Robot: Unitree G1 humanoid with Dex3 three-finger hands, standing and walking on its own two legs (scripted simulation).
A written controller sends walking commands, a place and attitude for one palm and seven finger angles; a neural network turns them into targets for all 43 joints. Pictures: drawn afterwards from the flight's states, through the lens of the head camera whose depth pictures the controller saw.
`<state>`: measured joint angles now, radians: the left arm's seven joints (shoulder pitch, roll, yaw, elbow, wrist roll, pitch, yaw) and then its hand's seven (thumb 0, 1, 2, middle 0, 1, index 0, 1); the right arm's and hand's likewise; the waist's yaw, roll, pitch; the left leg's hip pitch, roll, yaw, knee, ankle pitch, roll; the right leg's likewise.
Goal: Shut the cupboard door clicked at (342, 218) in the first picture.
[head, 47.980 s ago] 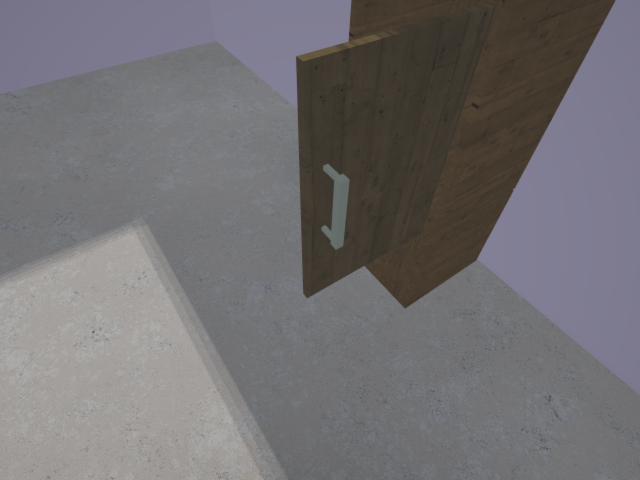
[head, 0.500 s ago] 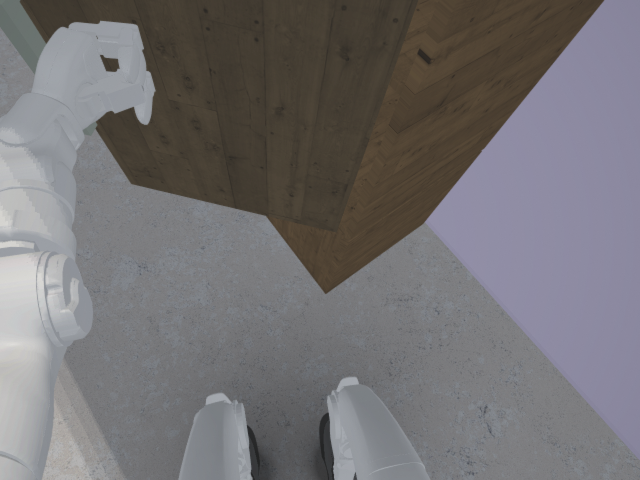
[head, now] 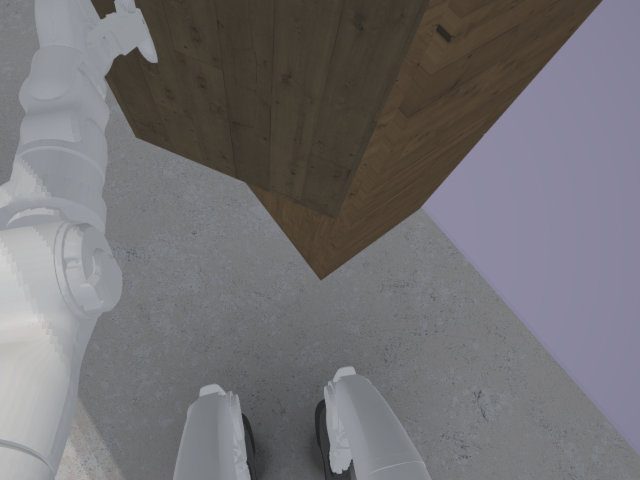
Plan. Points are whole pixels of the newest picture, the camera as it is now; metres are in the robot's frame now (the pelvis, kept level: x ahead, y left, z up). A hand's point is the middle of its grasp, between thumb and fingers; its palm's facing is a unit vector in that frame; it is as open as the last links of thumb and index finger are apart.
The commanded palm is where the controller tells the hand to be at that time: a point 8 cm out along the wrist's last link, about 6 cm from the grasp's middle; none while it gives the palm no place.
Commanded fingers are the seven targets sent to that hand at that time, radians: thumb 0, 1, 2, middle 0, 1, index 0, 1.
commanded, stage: pull the fist back off the door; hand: left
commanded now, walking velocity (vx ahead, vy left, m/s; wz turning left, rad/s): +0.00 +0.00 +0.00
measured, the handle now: out of the picture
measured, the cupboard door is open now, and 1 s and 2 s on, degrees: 31 31 31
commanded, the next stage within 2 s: draw the hand back to the body in 0.74 s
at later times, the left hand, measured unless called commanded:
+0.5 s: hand (155, 84) +0.52 +0.11 +0.10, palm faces +0.07 -1.00 -0.03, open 3.1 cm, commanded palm +0.48 +0.15 +0.10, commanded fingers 0.00 0.90 0.90 -1.30 -1.50 -1.30 -1.50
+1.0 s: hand (142, 112) +0.47 +0.11 +0.12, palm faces +0.07 -1.00 -0.04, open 3.1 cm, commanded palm +0.42 +0.17 +0.13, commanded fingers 0.00 0.90 0.90 -1.30 -1.50 -1.30 -1.50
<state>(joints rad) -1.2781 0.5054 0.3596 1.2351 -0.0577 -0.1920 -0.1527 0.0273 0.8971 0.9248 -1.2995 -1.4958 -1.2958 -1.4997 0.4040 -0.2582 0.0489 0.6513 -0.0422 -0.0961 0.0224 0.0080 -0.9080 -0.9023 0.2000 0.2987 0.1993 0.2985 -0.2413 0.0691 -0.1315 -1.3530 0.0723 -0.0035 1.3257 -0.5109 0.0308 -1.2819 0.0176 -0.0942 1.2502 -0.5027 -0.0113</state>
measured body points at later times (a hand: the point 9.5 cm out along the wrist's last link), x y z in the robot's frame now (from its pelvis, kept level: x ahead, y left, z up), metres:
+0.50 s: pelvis +0.03 -0.01 +0.04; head +0.15 -0.01 +0.48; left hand +0.51 +0.16 +0.11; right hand +0.03 -0.28 -0.08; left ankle +0.04 +0.10 -0.61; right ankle +0.04 -0.12 -0.61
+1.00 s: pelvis +0.02 -0.02 +0.05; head +0.11 -0.03 +0.49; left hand +0.46 +0.17 +0.13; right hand +0.09 -0.27 -0.08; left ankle +0.04 +0.10 -0.61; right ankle +0.04 -0.12 -0.61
